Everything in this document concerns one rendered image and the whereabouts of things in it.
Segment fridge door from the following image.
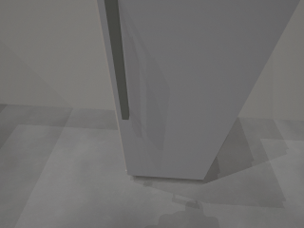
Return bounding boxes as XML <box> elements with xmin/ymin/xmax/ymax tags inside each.
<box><xmin>97</xmin><ymin>0</ymin><xmax>300</xmax><ymax>180</ymax></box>

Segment handle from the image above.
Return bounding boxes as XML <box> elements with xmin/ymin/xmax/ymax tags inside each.
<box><xmin>104</xmin><ymin>0</ymin><xmax>130</xmax><ymax>120</ymax></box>

